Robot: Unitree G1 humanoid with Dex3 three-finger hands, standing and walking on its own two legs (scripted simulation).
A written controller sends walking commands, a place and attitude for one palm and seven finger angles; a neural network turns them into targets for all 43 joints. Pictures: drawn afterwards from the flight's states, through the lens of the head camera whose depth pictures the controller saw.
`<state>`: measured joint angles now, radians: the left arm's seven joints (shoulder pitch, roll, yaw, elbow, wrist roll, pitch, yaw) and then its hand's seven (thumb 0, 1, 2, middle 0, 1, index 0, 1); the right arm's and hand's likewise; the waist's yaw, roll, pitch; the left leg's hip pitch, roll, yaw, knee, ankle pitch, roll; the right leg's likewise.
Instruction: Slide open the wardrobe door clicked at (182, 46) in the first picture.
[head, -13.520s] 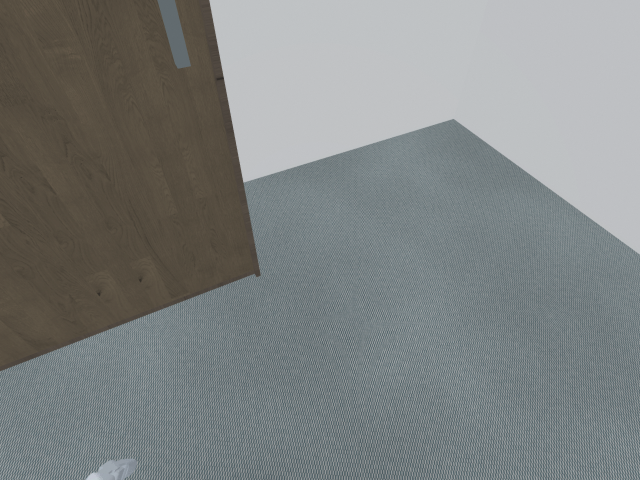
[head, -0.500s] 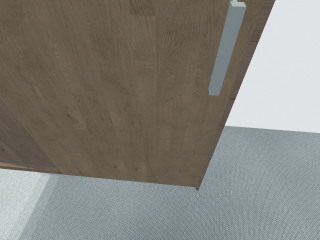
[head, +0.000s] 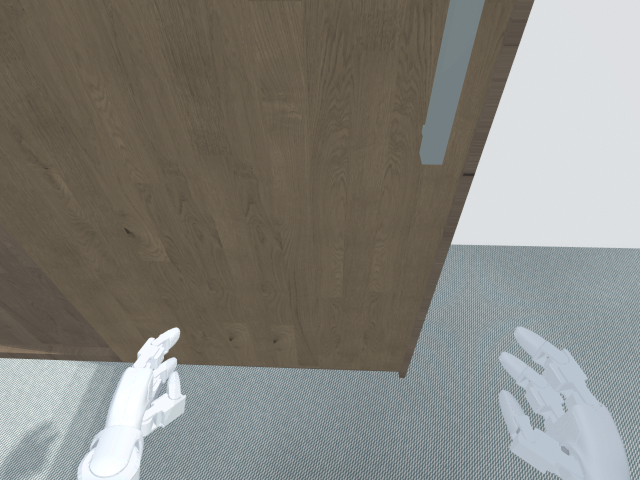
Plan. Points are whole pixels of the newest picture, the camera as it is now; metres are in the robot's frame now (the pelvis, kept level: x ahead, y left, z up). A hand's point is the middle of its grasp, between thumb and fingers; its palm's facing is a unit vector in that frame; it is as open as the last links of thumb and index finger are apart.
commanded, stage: raise the hand with hooked fingers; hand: right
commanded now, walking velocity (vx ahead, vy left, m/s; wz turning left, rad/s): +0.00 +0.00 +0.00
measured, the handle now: (445, 67) +0.53 -0.12 +0.27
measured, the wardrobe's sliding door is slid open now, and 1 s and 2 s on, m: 0.00 0.00 0.00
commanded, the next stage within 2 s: move the hooked fingers beside the handle in 1.72 s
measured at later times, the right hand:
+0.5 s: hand (602, 348) +0.23 -0.25 +0.14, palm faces +0.04 +1.00 -0.07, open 11.4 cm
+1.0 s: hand out of the picture +0.26 -0.29 +0.24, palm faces +0.08 +0.99 -0.12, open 13.9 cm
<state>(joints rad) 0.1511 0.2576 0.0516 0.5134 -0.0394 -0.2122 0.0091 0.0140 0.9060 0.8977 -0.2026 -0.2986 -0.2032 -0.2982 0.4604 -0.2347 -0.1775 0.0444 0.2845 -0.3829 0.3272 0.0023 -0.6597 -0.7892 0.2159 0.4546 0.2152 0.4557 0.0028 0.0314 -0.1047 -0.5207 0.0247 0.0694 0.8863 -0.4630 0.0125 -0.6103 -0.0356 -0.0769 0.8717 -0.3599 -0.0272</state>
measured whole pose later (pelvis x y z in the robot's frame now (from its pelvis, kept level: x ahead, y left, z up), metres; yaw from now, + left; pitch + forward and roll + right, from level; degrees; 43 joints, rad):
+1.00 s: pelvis +0.02 -0.01 +0.04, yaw -2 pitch -3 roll +1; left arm 0.17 0.24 -0.12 0.59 -0.09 -0.24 0.10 0.02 0.90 0.90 -0.21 -0.30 -0.21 -0.30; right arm -0.06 -0.49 -0.44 -0.06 0.36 0.22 0.43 -0.01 0.46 -0.32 0.30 1.17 0.30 1.17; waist -0.09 -0.04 -0.01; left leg -0.11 0.03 0.11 0.46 -0.29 -0.01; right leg -0.24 0.00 -0.04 0.51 -0.22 -0.04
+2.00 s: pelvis +0.02 +0.01 +0.04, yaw -2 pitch -3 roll +0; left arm 0.18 0.28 -0.10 0.60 -0.11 -0.17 0.08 0.02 0.90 0.90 -0.20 -0.30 -0.20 -0.30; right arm -0.30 -0.54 -0.46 0.09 0.33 0.37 0.46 -0.02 0.51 -0.30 0.30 1.20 0.30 1.20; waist -0.07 -0.06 -0.03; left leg -0.09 0.01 0.11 0.45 -0.31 0.02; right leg -0.21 -0.01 -0.04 0.48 -0.21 -0.01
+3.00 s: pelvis +0.03 +0.01 +0.05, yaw -1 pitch -1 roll +0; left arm 0.22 0.27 -0.07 0.63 -0.11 -0.09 0.09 0.01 0.90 0.90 -0.20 -0.30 -0.20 -0.30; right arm -0.66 -0.46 -0.30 0.48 0.23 0.31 0.28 -0.02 0.50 -0.30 0.30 1.20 0.30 1.20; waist 0.00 -0.03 -0.04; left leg -0.11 0.01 0.08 0.41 -0.28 0.02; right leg -0.21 -0.02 -0.07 0.43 -0.20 -0.02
